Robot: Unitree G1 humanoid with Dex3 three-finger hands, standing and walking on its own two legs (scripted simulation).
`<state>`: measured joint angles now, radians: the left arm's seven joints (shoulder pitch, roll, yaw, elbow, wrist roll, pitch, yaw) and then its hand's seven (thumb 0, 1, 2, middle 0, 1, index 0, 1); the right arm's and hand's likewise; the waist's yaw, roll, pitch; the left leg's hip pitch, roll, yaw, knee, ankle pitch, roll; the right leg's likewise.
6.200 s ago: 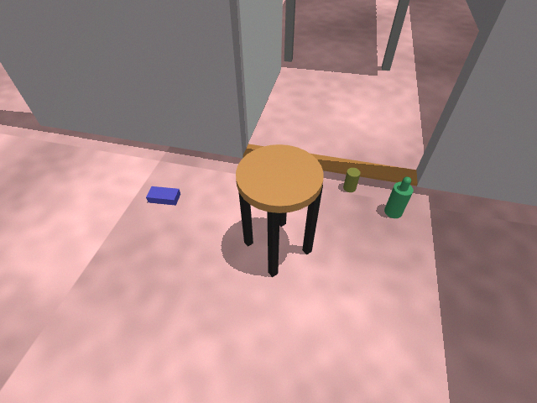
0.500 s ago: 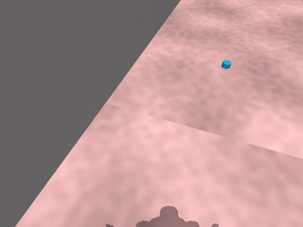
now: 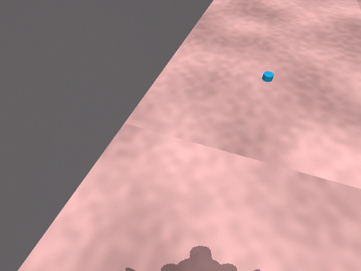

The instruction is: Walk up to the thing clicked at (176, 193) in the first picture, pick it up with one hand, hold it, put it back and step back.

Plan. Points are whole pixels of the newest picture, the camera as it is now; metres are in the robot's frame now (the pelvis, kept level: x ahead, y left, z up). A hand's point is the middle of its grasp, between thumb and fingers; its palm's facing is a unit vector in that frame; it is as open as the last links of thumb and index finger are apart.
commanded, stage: stand
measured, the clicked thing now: out of the picture +0.48 -1.18 -0.76
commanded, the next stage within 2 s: walk up in 0.68 s
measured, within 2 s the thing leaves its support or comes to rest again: neither
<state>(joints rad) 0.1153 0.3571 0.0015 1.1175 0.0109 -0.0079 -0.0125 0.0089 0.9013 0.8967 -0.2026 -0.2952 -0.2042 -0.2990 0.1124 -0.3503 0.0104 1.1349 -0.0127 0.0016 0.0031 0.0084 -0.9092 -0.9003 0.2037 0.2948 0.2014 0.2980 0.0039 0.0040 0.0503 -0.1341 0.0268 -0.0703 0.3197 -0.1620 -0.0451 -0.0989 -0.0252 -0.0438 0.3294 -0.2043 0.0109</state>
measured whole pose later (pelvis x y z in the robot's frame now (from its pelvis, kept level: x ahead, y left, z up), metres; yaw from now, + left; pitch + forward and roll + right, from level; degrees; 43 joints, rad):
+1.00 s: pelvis +0.07 -0.02 -0.02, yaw -6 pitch -1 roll +2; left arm 0.26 0.43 0.08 1.01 0.04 -0.02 -0.07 0.01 0.90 0.90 -0.20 -0.29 -0.20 -0.30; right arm 0.27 -0.40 -0.08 0.99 -0.05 -0.06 0.04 0.01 -0.91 -0.90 0.21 0.30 0.20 0.30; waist -0.01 -0.02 0.03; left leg -0.08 0.05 0.02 0.48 -0.38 -0.02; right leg -0.31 -0.02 0.02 0.71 -0.49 -0.03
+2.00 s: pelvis +0.46 -0.14 -0.02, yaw -13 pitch -3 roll +1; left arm 0.34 0.39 0.06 0.86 0.01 -0.10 -0.05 0.01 0.90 0.90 -0.20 -0.30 -0.20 -0.30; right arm 0.34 -0.43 -0.06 0.88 -0.01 -0.01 0.06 0.01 -0.91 -0.90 0.20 0.29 0.20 0.30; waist 0.02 0.09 0.05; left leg -0.35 -0.01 -0.02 1.04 -0.45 0.04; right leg -0.30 -0.04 -0.06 0.63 -0.27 -0.02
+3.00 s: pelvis +0.73 -0.14 -0.02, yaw -12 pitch -3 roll +1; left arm 0.20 0.34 0.00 0.86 0.02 -0.05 -0.01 0.01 0.90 0.90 -0.20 -0.30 -0.21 -0.30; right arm 0.27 -0.38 -0.02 0.89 -0.01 0.01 0.02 0.01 -0.91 -0.90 0.20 0.29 0.20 0.30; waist 0.01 0.06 0.11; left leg -0.32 -0.01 0.00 0.85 -0.53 0.03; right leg -0.35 -0.03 -0.05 0.56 -0.16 -0.04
